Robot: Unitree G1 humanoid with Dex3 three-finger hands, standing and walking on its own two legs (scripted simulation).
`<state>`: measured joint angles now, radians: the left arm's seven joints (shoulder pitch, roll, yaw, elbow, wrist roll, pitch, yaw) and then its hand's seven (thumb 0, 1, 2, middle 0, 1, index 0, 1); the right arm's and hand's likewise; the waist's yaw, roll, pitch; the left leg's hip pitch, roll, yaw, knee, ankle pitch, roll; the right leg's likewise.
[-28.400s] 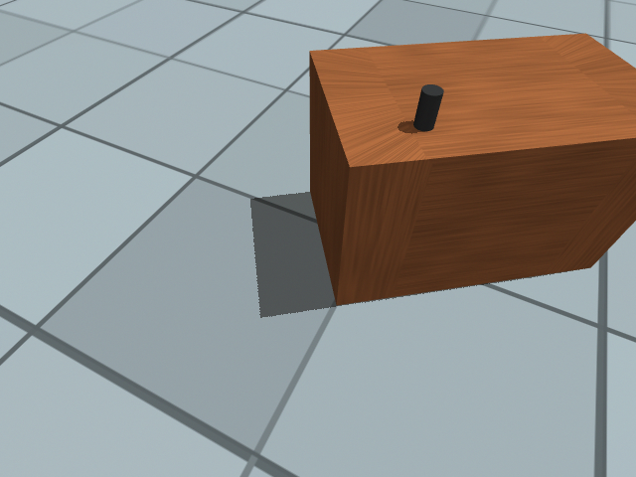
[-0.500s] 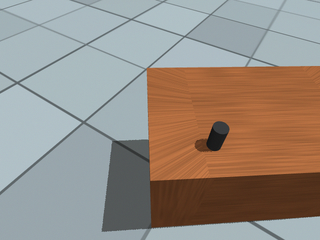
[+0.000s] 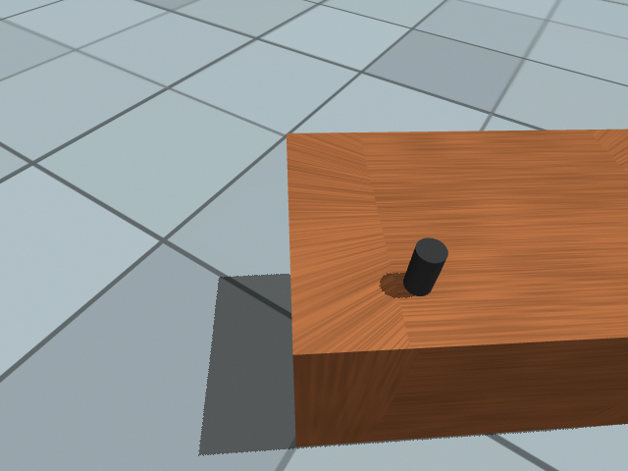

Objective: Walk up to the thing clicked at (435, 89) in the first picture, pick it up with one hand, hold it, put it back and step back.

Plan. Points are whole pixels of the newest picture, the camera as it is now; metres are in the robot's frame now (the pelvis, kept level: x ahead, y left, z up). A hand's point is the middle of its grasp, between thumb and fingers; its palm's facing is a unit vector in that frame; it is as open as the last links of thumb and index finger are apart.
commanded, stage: stand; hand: right
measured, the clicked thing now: (424, 268) +0.46 -0.19 -0.08
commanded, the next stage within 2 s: step back in 0.62 s
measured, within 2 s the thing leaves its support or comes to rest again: neither
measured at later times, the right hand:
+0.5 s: hand out of the picture +0.08 -0.26 -0.15, palm faces -0.02 +0.94 -0.35, open 7.4 cm
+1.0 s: hand out of the picture +0.05 -0.33 -0.19, palm faces -0.02 +0.93 -0.35, open 7.4 cm
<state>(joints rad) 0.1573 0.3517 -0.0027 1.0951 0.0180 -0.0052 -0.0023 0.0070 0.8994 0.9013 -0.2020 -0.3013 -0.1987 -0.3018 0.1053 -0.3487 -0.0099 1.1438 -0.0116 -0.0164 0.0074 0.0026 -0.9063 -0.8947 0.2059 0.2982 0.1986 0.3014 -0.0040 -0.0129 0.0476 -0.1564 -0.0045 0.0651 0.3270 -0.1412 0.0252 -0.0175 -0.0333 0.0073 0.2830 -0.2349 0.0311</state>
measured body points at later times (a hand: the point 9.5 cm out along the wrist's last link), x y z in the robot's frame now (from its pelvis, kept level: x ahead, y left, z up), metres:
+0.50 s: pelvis +0.00 +0.00 +0.00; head +0.01 +0.00 +0.45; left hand +0.07 +0.30 -0.14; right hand +0.08 -0.31 -0.13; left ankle +0.02 +0.10 -0.75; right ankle -0.05 -0.14 -0.75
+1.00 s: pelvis -0.07 -0.06 -0.02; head -0.01 -0.08 +0.42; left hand -0.01 +0.27 -0.13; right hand +0.05 -0.37 -0.16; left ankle -0.02 +0.09 -0.71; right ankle -0.06 -0.16 -0.75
